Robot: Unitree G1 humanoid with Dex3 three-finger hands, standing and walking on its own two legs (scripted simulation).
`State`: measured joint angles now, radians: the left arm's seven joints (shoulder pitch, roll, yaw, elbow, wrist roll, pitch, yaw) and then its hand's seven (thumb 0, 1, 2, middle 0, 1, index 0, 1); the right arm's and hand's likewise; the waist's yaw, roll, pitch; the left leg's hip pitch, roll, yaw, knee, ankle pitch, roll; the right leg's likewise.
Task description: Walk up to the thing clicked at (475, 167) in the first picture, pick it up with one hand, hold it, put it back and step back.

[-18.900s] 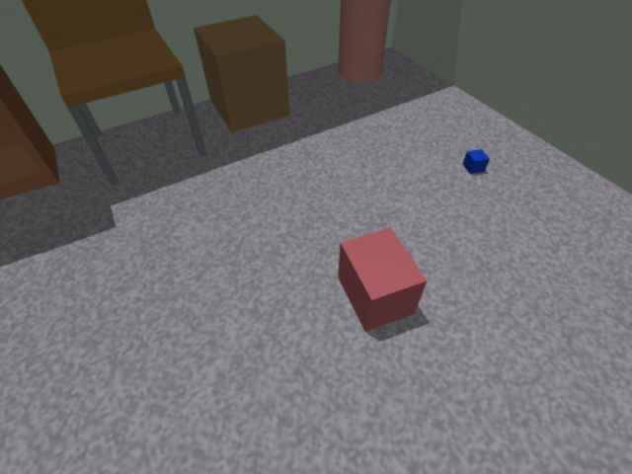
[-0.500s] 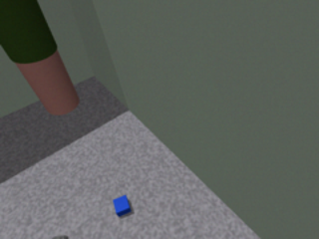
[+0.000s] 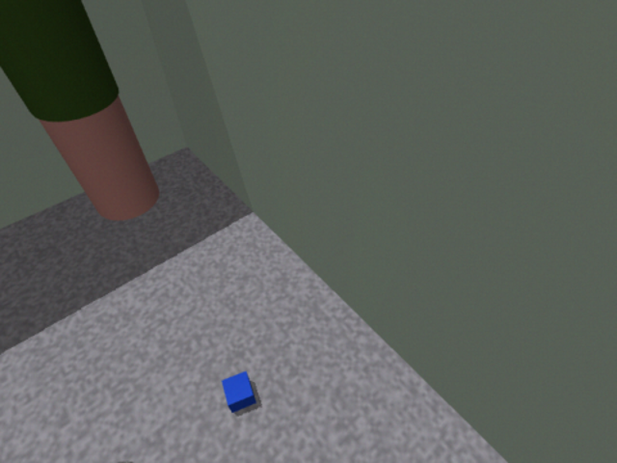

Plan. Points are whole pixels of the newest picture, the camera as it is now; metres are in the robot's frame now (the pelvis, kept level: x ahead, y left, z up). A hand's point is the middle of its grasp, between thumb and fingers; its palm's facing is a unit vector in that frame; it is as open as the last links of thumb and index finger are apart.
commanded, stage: stand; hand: left
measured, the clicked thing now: (239, 391) +0.43 +0.24 -0.74
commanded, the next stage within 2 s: walk up in 1.66 s
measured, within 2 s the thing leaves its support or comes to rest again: neither
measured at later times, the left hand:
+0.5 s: hand out of the picture +0.07 +0.26 -0.16, palm faces -0.03 -0.94 -0.34, open 7.4 cm
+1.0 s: hand out of the picture +0.08 +0.26 -0.16, palm faces -0.02 -0.94 -0.34, open 7.4 cm
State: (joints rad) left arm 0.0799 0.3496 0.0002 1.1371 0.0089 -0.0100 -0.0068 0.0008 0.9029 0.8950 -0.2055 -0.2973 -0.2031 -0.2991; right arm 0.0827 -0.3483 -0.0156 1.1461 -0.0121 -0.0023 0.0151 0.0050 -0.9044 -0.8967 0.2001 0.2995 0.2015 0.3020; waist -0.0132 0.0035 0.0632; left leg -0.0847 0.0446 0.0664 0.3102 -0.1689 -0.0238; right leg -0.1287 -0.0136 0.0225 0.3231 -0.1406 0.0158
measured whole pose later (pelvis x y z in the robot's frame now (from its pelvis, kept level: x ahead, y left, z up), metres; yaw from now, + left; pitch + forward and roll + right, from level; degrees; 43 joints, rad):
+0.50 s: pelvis +0.00 +0.01 +0.00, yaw +0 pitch -3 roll +0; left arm 0.12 0.35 -0.01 1.14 0.01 -0.01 -0.01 0.00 0.90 0.90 -0.21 -0.30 -0.20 -0.30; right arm 0.11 -0.35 -0.02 1.15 -0.01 -0.01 0.01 0.01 -0.90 -0.90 0.20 0.30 0.20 0.30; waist -0.01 -0.01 0.05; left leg -0.10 0.03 0.06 0.32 -0.17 -0.01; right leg -0.14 -0.03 0.02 0.33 -0.15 0.03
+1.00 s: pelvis +0.01 +0.01 +0.00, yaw +1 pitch -2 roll +0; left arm 0.12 0.35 -0.01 1.13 0.01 -0.01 0.00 0.00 0.90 0.90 -0.20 -0.30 -0.20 -0.30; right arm 0.10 -0.35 -0.01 1.15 -0.01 0.00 0.01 0.01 -0.90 -0.90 0.20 0.30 0.20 0.30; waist -0.01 0.00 0.06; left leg -0.09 0.03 0.05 0.31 -0.18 -0.02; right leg -0.13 -0.03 0.01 0.33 -0.16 0.02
